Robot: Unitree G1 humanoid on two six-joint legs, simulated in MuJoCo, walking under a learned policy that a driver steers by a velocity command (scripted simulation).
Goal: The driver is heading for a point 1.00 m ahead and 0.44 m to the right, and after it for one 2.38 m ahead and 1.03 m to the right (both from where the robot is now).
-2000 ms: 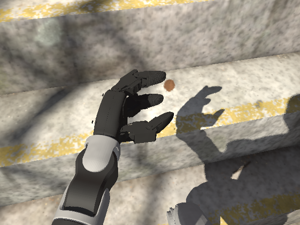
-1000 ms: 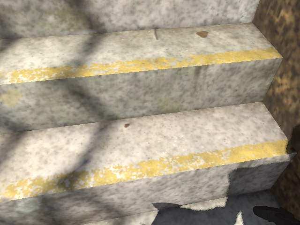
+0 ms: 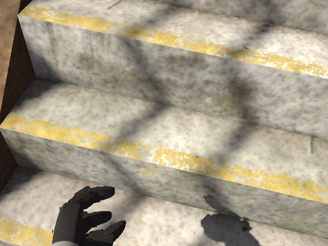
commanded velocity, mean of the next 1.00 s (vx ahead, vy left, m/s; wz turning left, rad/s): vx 0.99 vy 0.00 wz -0.79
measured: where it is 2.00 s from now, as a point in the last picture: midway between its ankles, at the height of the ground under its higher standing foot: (308, 192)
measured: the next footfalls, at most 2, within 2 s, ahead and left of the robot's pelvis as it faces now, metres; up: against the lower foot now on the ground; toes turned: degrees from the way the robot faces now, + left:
left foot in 0.10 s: +0.16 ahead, +0.10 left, +0.00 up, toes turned +2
right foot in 0.72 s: +0.33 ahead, -0.18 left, +0.23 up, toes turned -30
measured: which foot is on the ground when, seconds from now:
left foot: up 0.00-0.08, down 0.10-0.76, up 0.78-1.00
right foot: down 0.00-0.08, up 0.10-0.70, down 0.72-1.00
